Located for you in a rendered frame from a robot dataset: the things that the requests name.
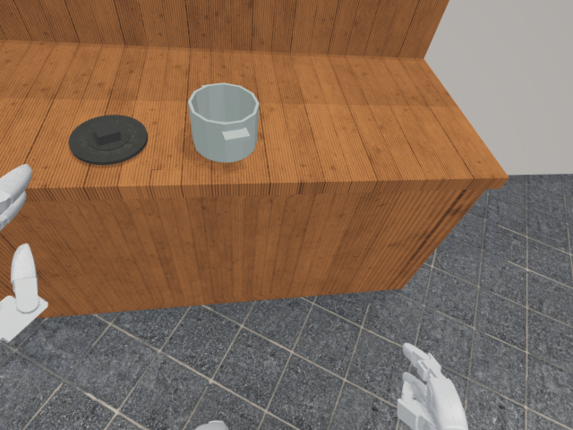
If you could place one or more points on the robot right hand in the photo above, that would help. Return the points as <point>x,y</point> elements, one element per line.
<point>437,405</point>

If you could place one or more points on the table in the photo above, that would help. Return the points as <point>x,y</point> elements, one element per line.
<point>363,162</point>

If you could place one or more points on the lid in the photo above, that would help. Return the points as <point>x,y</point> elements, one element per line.
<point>85,146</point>

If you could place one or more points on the pot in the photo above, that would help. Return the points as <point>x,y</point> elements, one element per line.
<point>224,120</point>

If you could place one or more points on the knob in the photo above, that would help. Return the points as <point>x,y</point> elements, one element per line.
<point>106,131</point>

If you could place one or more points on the robot left hand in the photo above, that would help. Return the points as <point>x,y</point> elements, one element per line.
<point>17,313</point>

